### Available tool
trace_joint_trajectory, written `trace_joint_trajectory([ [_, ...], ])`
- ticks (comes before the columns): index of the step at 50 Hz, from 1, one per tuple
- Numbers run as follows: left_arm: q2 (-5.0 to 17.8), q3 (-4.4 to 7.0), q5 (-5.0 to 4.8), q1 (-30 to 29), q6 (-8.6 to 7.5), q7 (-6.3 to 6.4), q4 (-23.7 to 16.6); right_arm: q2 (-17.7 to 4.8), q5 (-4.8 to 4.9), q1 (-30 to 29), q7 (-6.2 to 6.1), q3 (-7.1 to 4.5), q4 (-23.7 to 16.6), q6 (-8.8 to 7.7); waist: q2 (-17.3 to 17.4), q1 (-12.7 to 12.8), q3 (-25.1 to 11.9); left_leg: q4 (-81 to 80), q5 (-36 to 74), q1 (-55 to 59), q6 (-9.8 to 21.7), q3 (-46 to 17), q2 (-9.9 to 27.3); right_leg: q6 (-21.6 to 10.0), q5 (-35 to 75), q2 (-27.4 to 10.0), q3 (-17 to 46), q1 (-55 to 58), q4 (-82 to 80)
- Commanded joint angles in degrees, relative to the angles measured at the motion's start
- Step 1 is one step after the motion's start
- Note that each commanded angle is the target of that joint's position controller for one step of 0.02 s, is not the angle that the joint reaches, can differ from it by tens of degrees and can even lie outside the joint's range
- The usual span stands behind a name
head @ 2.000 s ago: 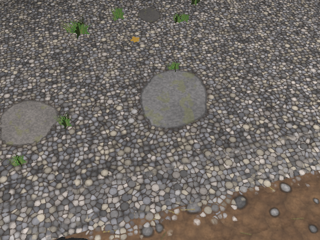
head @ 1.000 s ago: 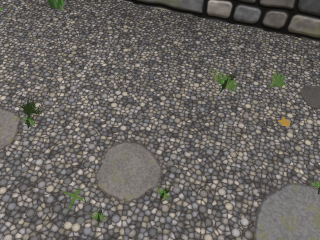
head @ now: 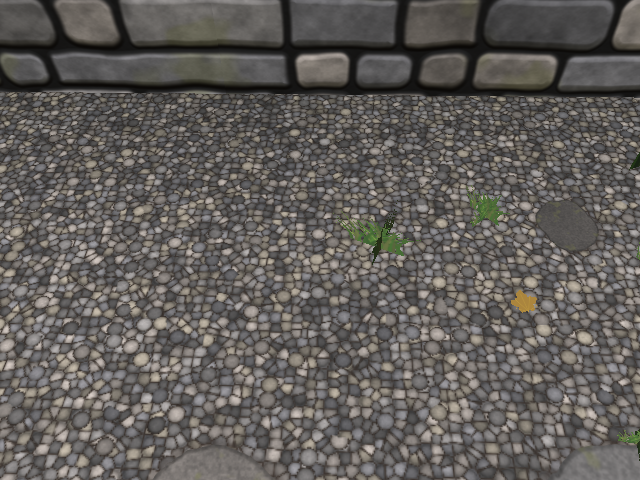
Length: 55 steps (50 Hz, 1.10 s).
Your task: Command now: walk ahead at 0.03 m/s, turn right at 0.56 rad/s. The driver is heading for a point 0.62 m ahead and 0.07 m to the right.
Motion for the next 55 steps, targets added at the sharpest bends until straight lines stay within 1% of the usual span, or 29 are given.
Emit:
trace_joint_trajectory([
  [1,4.1,0.94,-0.20,5.0,-1.18,-0.16,-3.0,-10.4,0.46,-0.6,0.22,-2.97,-3.0,0.28,6.4,2.2,-6.6,-5.7,-1.4,1.2,5.2,-9.3,14.0,-2.4,4.3,2.1,-2.7,9.9,-12.2],
  [2,5.5,1.30,0.06,6.7,-1.81,0.15,-2.5,-9.5,0.32,1.4,0.48,-3.14,-2.2,0.76,1.3,2.7,-5.2,0.5,-5.2,-2.3,1.3,-6.5,12.0,-3.6,7.3,0.9,2.2,13.1,-20.5],
  [3,10.8,2.23,0.67,6.6,-2.49,0.98,-3.5,-5.3,0.08,4.1,1.05,-2.42,-2.9,1.37,-14.4,1.4,-3.3,16.3,-19.7,-12.3,-3.7,-0.5,4.6,-6.6,9.8,-13.0,22.2,15.3,-30.6],
  [4,17.6,4.03,0.79,6.9,-2.52,1.45,-4.5,-5.0,0.20,-1.7,-0.04,-2.01,-6.4,2.29,-17.3,3.6,1.5,24.1,-27.4,-19.1,-5.3,-7.2,-3.5,-14.2,19.6,-21.6,34.3,6.8,-32.4],
  [5,14.5,3.65,0.84,7.4,-2.54,2.06,-3.6,-5.8,0.47,-4.0,-0.15,-2.09,-6.6,2.78,-9.7,3.2,1.8,30.4,-23.0,-17.4,-5.1,-12.6,-1.7,-14.9,22.7,-18.3,28.3,6.3,-30.7],
  [6,12.0,2.83,0.33,3.9,-2.61,2.42,-4.1,-5.4,1.20,-2.4,0.14,-2.13,-5.9,2.64,-8.4,0.8,1.4,31.2,-17.8,-16.8,-4.5,-14.0,-1.7,-13.4,22.2,-14.1,23.2,6.0,-29.6],
  [7,10.8,2.53,0.31,0.3,-2.53,2.46,-5.0,-5.9,1.24,-0.6,0.31,-2.33,-4.8,2.04,-7.6,-0.8,0.6,31.1,-13.8,-16.4,-4.1,-14.5,-1.9,-11.5,22.1,-10.5,20.0,7.4,-28.9],
  [8,9.9,2.33,-0.09,-1.4,-2.73,2.60,-5.9,-6.9,0.29,0.8,0.49,-2.73,-3.8,1.69,-8.3,-1.0,-1.3,32.8,-11.6,-16.3,-4.0,-13.9,-2.5,-11.2,26.7,-8.8,18.3,9.8,-27.7],
  [9,8.7,1.98,-0.39,-1.1,-2.91,2.44,-6.1,-7.2,-0.10,1.8,0.77,-2.88,-3.3,1.54,-7.5,-0.8,-3.8,34.3,-11.1,-15.5,-4.2,-13.9,-2.9,-11.5,32.0,-8.2,17.6,11.9,-26.6],
  [11,8.9,2.11,-0.80,1.3,-3.28,2.19,-5.8,-6.4,0.40,1.2,0.96,-2.78,-4.0,1.65,-5.1,-0.1,-5.7,34.0,-11.1,-15.9,-4.7,-14.4,-3.2,-12.0,35.0,-8.4,18.4,15.0,-25.5],
  [15,9.6,2.47,-0.38,4.6,-3.27,2.49,-5.3,-5.8,0.83,-0.9,0.53,-2.29,-5.3,2.19,-6.9,2.0,-4.9,26.7,-12.6,-16.8,-5.2,-15.0,-3.5,-13.2,31.0,-8.9,22.1,18.3,-25.2],
  [19,9.5,2.21,0.29,4.6,-3.23,2.45,-5.2,-5.3,1.18,-1.1,0.20,-1.72,-5.8,2.08,-7.3,2.8,-5.3,19.5,-14.8,-9.5,-4.1,-14.4,-4.2,-13.4,32.0,-9.0,23.1,15.3,-24.1],
  [23,9.6,1.80,0.53,2.1,-2.94,2.27,-4.8,-5.2,1.87,1.0,-0.21,-1.39,-5.6,1.72,-7.6,1.8,-5.3,10.3,-15.0,-0.1,-2.2,-13.4,-5.7,-11.9,34.8,-8.4,24.7,11.2,-22.5],
  [25,8.8,1.24,-0.30,-0.3,-2.75,2.53,-4.6,-4.0,1.65,4.5,-0.50,-0.94,-4.4,1.06,-5.9,-1.0,-5.1,-4.4,-5.5,8.7,-1.1,-12.9,-5.8,-8.7,31.3,-6.3,24.2,7.5,-20.2],
  [26,7.0,0.59,-0.47,0.3,-2.99,2.67,-4.6,-5.2,0.88,4.6,-0.85,-0.93,-4.5,0.37,-2.5,-0.6,-5.2,-10.5,-1.2,13.7,-0.2,-17.8,-1.4,-5.5,23.3,-4.0,23.4,3.7,-18.6],
  [27,2.9,-0.56,-0.30,3.0,-3.35,2.67,-4.8,-8.5,-0.27,3.9,-1.12,-0.95,-5.4,-0.32,8.4,1.3,-6.9,-15.3,2.5,17.5,2.1,-31.3,11.5,-2.7,8.4,2.0,17.2,0.1,-10.3],
  [28,5.5,0.15,-0.42,2.4,-2.84,3.01,-4.5,-10.8,0.30,-0.1,-0.56,-1.26,-5.9,-0.21,12.6,1.6,-3.5,-14.2,10.8,6.7,9.3,-36.0,16.8,-1.6,-5.8,8.0,9.8,1.2,-7.2],
  [29,7.4,0.63,0.06,2.2,-2.45,3.05,-3.5,-8.1,0.52,-0.8,-0.04,-0.69,-6.0,-0.52,9.1,1.4,-2.4,-14.3,11.7,4.3,11.7,-34.5,15.9,-1.0,-6.8,6.0,10.3,3.5,-1.2],
  [30,6.9,0.70,-0.24,2.2,-2.36,2.73,-2.6,-6.1,0.90,-2.5,0.18,0.03,-5.8,-0.82,7.8,2.1,-1.4,-14.0,11.3,4.0,10.9,-30.9,13.0,-0.6,-4.5,5.7,10.2,3.7,0.4],
  [31,6.4,0.67,-0.41,2.7,-2.33,2.55,-1.7,-5.7,0.78,-3.6,0.13,0.23,-5.6,-0.78,7.6,2.5,-1.1,-13.1,12.3,4.4,9.2,-27.0,9.8,0.0,-2.7,5.7,9.7,4.1,1.0],
  [33,5.1,0.15,-0.01,3.3,-2.31,2.19,-0.5,-6.1,0.99,-2.8,-0.21,0.22,-4.5,-0.89,9.1,2.3,-2.3,-10.3,19.0,9.1,7.6,-23.1,6.8,1.1,-1.3,5.0,7.8,3.8,-2.5],
  [36,3.6,-0.69,-0.64,1.8,-2.39,2.66,0.9,-6.5,1.05,0.0,0.05,0.08,-2.6,-0.58,8.5,0.3,-4.3,-7.2,22.9,13.7,7.5,-22.7,6.2,1.7,0.9,4.3,5.0,6.3,-12.3],
  [38,3.0,-1.12,-0.70,2.7,-2.64,3.18,2.5,-7.1,1.25,-0.4,0.06,-0.20,-1.6,-0.17,7.6,1.3,-4.4,-5.8,20.1,12.4,5.5,-22.4,5.0,1.3,11.9,3.8,4.2,11.9,-24.2],
  [40,6.3,-0.80,0.48,2.2,-3.48,3.71,3.1,-6.1,1.21,0.7,0.30,-0.10,-1.2,-0.46,4.1,0.2,-5.3,-6.0,11.2,7.3,1.9,-22.6,3.6,0.4,21.8,-1.7,10.9,18.7,-25.7],
  [41,8.3,-0.36,-0.04,0.6,-3.66,3.62,4.2,-5.3,1.63,2.1,0.61,-0.09,-0.8,-0.52,-1.6,-2.2,-3.2,-8.4,4.9,7.3,1.0,-19.8,0.1,-1.0,24.1,-2.9,11.8,14.9,-22.8],
  [42,6.0,-0.81,-0.39,0.3,-3.94,3.26,4.7,-5.3,1.51,0.7,0.48,0.01,0.5,-0.34,-1.8,-0.5,-2.4,-8.5,1.3,9.9,0.4,-18.8,-0.7,-1.6,20.0,-2.8,12.1,11.5,-23.7],
  [43,4.9,-1.21,-0.26,0.5,-4.27,3.20,5.4,-5.4,1.40,-0.4,0.35,-0.13,1.1,-0.12,-1.8,0.1,-1.2,-7.9,1.0,10.9,0.2,-18.7,-0.6,-1.5,17.9,-2.6,12.1,9.8,-24.9],
  [46,5.2,-1.49,-0.18,1.2,-4.71,3.81,8.0,-5.4,1.18,-0.1,0.55,-0.23,2.9,-0.02,-3.3,-0.1,-1.0,-7.8,3.1,11.7,0.6,-19.0,0.2,-1.5,16.7,-2.3,12.3,9.5,-26.7],
  [55,4.8,-2.14,-0.29,2.0,-5.09,4.12,13.1,-4.5,1.26,1.5,0.40,0.26,9.6,-0.14,-0.8,0.0,0.4,-9.5,0.6,10.3,-0.3,-19.0,0.0,-2.3,12.9,-2.6,12.6,9.6,-28.6],
])
Keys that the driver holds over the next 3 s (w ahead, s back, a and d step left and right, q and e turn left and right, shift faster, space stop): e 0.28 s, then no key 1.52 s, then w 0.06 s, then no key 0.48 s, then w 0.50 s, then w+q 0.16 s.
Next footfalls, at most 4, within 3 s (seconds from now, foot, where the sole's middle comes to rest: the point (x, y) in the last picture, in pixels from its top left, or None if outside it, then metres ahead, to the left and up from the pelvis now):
0.04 right None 0.03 -0.10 -0.77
0.52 left None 0.06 0.09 -0.77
0.80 right None -0.03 -0.12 -0.77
2.68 right None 0.06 -0.13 -0.77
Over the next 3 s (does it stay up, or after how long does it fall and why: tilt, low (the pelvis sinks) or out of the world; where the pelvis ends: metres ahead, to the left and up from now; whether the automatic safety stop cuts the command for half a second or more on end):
stays up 0.19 -0.11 0.00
